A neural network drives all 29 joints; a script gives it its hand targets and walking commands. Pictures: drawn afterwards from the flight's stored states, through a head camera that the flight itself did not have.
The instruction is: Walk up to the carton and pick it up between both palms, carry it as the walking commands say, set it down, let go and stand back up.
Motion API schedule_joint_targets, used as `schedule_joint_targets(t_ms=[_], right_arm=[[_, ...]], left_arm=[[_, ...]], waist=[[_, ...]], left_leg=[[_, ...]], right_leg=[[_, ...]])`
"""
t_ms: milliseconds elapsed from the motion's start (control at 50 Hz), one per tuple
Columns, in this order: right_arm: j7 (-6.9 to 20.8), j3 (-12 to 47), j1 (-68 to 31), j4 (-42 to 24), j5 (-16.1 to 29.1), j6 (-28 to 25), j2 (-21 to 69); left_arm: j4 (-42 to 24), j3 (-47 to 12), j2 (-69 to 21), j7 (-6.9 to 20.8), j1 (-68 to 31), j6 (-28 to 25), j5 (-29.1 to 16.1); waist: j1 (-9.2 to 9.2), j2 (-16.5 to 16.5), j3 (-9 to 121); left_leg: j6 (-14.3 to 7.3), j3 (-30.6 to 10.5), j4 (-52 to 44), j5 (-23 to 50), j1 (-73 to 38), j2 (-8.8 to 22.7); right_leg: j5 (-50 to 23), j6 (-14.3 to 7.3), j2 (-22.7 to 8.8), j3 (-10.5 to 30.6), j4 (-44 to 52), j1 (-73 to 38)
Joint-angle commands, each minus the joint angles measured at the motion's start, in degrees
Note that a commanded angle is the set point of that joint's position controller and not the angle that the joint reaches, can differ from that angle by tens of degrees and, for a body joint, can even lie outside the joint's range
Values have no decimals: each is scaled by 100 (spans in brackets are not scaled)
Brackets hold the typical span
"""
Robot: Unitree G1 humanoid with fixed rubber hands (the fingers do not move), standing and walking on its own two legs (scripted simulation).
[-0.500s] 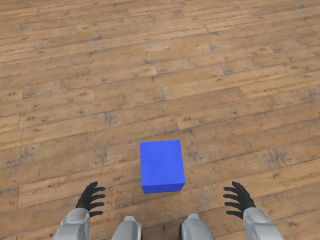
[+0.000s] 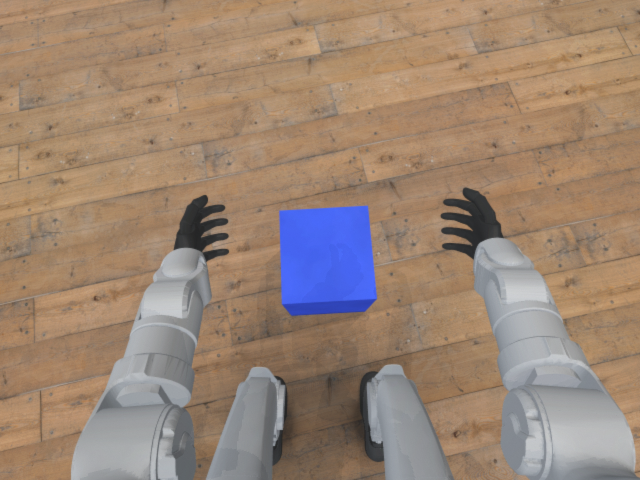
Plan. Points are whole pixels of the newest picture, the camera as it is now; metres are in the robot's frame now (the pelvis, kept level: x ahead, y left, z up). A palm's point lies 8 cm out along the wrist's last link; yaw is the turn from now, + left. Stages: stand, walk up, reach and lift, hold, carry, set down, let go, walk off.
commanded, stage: reach and lift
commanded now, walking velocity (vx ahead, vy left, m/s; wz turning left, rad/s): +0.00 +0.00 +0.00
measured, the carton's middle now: (326, 265) +0.48 +0.00 -0.54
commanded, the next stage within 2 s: none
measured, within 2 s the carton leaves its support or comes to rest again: neither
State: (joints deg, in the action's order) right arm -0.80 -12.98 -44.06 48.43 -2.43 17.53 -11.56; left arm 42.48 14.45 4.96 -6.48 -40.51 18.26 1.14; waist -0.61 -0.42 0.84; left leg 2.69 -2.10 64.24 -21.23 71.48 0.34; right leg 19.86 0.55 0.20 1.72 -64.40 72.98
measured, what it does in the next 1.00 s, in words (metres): lowers itself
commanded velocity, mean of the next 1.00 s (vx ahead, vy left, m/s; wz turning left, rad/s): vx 0.00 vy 0.00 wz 0.00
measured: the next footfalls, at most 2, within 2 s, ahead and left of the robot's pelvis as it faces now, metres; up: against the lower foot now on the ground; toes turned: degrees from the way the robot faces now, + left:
none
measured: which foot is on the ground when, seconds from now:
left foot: down 0.00-1.00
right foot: down 0.00-1.00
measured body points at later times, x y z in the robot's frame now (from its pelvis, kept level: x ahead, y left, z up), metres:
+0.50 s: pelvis +0.01 +0.00 -0.04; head +0.30 -0.02 +0.30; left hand +0.48 +0.17 -0.16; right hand +0.50 -0.21 -0.16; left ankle +0.07 +0.14 -0.63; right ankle +0.09 -0.12 -0.63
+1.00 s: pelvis -0.02 +0.00 -0.16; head +0.30 -0.02 +0.16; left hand +0.48 +0.15 -0.30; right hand +0.49 -0.22 -0.30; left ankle +0.07 +0.14 -0.63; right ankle +0.09 -0.12 -0.63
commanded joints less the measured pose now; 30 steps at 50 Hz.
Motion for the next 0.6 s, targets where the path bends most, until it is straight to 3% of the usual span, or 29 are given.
schedule_joint_targets(t_ms=[0,120,240,440,580], right_arm=[[25,-173,-1247,-302,-15,-562,-681],[74,-254,-1829,-81,89,-1223,-768],[138,-277,-2164,-173,109,-1470,-815],[254,-425,-2271,-163,-80,-1484,-788],[211,-433,-2346,-175,-35,-1552,-831]], left_arm=[[-477,130,406,-93,-1013,-549,-22],[-417,200,425,-110,-1456,-1214,-93],[-443,260,499,-44,-1728,-1506,-86],[-256,468,383,76,-1820,-1550,148],[-341,399,307,-23,-1977,-1610,161]], waist=[[23,182,4361],[33,236,5092],[67,334,5802],[92,346,5644],[178,254,5826]], left_leg=[[141,613,-585,1086,-1347,-455],[185,613,-466,1518,-820,-498],[148,641,-361,1652,-402,-557],[128,671,97,1287,398,-598],[186,688,846,1240,898,-634]], right_leg=[[-1335,111,407,-403,572,-2281],[-2080,131,381,-259,435,-2215],[-2471,169,357,-192,292,-2270],[-2037,196,401,-310,-180,-1257],[-1944,183,411,-360,-876,-561]])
